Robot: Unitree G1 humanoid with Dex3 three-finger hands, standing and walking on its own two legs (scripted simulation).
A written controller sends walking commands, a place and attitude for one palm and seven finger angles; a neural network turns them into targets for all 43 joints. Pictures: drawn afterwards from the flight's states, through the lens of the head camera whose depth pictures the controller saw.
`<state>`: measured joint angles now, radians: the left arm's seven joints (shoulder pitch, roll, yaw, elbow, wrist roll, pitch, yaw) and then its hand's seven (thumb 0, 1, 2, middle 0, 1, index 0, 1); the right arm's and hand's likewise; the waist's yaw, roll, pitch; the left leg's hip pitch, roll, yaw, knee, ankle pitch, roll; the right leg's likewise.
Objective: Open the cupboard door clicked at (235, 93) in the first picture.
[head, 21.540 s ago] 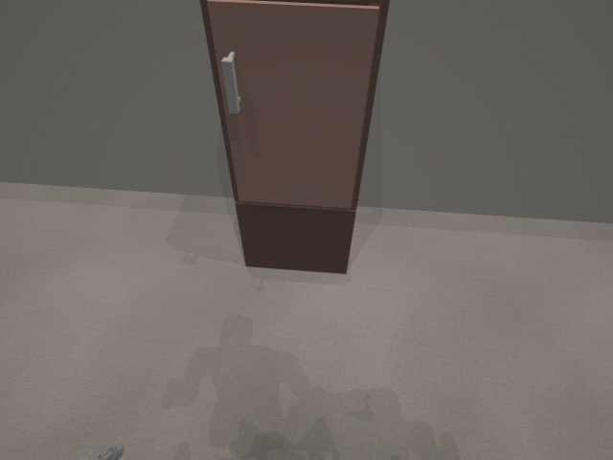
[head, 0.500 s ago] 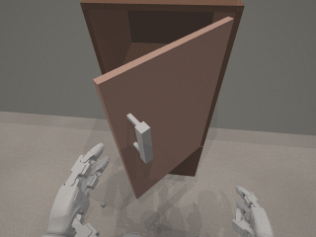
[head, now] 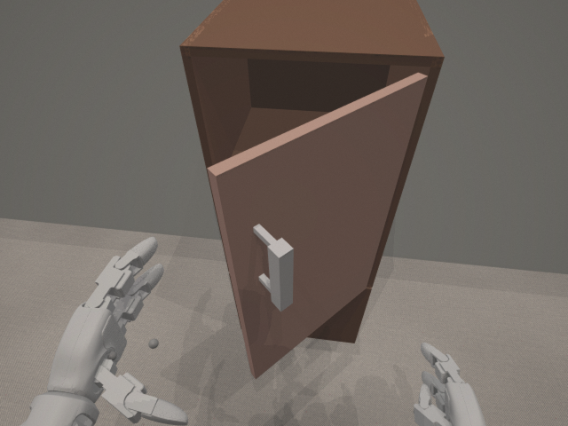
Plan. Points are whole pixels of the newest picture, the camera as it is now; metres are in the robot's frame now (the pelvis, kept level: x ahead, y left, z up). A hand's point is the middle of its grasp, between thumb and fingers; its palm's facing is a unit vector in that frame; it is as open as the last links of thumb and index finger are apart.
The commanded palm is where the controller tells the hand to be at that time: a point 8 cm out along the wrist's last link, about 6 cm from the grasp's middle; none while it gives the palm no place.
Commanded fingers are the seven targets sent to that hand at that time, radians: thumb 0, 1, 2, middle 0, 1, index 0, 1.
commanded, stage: draw the hand back to the body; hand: left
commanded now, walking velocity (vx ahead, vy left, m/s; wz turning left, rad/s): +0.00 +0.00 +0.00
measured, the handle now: (271, 267) +0.31 +0.05 +0.08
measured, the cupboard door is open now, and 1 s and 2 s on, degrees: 47 47 47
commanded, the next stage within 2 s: step back with the hand held close in 1.04 s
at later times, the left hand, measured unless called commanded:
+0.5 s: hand (69, 290) +0.20 +0.24 +0.18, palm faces +0.38 -0.84 -0.40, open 11.0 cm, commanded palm +0.16 +0.29 +0.19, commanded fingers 0.00 0.65 0.80 -0.19 -0.30 -0.19 -0.30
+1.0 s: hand (58, 287) +0.20 +0.25 +0.19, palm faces +0.43 -0.82 -0.39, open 7.5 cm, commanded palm +0.15 +0.29 +0.21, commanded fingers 0.00 0.90 0.90 -0.20 -0.30 -0.20 -0.30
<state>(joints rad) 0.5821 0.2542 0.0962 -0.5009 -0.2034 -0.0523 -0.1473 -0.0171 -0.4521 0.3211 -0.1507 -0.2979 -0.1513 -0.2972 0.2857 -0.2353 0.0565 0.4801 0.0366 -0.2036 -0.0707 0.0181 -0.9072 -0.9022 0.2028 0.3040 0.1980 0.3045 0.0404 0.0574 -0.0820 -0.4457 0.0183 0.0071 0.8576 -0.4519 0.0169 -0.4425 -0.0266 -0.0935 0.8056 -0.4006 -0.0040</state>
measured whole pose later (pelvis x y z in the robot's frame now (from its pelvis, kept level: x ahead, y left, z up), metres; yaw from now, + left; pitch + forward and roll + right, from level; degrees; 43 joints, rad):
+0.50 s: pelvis +0.01 +0.01 +0.04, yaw -1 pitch -4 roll -1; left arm 0.52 0.32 0.24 -0.46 -0.03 -0.06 0.13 0.00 0.32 0.65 -0.18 -0.30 -0.18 -0.30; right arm 0.21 -0.22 0.05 0.61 -0.01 -0.15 -0.08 0.02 -0.91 -0.90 0.20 0.30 0.20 0.30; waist 0.07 0.06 0.02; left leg -0.12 0.00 0.05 0.50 -0.30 0.03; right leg -0.14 -0.03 -0.06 0.47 -0.25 0.01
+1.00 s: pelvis +0.00 -0.01 +0.04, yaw -2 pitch -6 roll -1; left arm 0.46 0.32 0.32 -0.38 -0.05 -0.08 0.12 0.01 0.88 0.89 -0.21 -0.30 -0.21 -0.30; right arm 0.18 -0.23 0.02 0.66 -0.01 -0.12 -0.08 0.02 -0.91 -0.90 0.20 0.30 0.20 0.30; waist 0.07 0.06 0.05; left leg -0.05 0.02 0.05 0.41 -0.25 0.01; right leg -0.07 0.00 -0.06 0.37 -0.20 -0.01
